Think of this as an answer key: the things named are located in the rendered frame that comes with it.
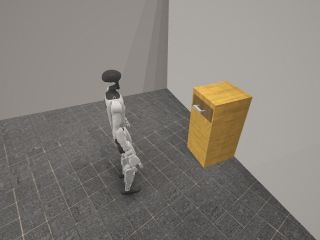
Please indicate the handle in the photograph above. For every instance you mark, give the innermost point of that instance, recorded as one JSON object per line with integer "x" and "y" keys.
{"x": 197, "y": 109}

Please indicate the robot right hand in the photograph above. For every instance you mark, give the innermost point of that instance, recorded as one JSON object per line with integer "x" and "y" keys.
{"x": 133, "y": 161}

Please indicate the cabinet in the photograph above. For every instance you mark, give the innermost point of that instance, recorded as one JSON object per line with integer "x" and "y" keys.
{"x": 215, "y": 142}

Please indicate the robot right upper arm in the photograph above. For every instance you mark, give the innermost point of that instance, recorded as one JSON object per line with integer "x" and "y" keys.
{"x": 116, "y": 111}

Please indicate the robot left hand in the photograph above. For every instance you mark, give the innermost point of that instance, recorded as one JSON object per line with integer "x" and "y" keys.
{"x": 127, "y": 123}

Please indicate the robot right forearm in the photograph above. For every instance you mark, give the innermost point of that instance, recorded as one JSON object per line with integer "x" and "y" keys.
{"x": 121, "y": 139}

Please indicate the drawer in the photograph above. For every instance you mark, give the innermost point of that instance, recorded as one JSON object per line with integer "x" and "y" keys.
{"x": 208, "y": 113}

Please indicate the right robot shin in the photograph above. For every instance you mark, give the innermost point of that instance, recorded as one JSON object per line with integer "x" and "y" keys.
{"x": 128, "y": 178}

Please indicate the robot left foot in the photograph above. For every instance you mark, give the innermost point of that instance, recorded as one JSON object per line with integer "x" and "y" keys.
{"x": 121, "y": 175}

